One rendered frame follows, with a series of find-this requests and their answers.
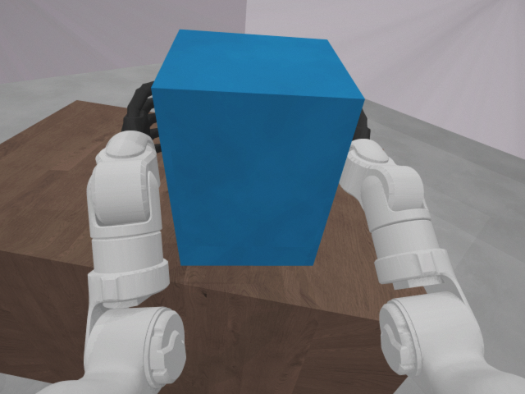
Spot robot left hand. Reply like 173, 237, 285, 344
121, 81, 162, 153

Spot robot left upper arm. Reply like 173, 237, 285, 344
36, 307, 186, 394

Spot robot right upper arm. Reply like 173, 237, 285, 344
379, 291, 525, 394

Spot robot right forearm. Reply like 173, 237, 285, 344
339, 139, 484, 356

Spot carton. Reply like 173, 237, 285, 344
151, 30, 365, 266

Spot robot left forearm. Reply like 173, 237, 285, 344
84, 131, 170, 371

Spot robot right hand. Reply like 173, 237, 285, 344
352, 109, 371, 141

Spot pedestal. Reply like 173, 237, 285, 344
0, 100, 427, 394

